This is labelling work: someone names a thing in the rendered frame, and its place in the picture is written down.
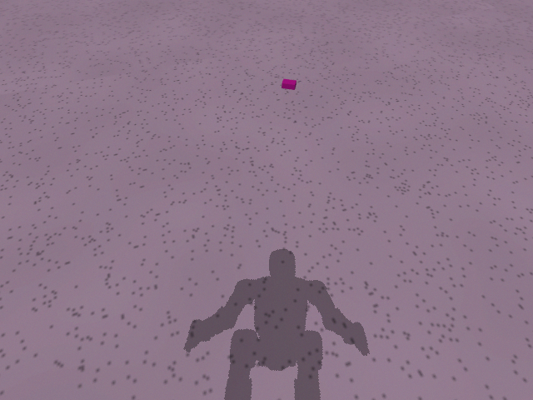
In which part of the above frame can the small box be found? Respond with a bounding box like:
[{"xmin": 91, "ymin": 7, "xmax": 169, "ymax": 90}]
[{"xmin": 281, "ymin": 79, "xmax": 296, "ymax": 90}]

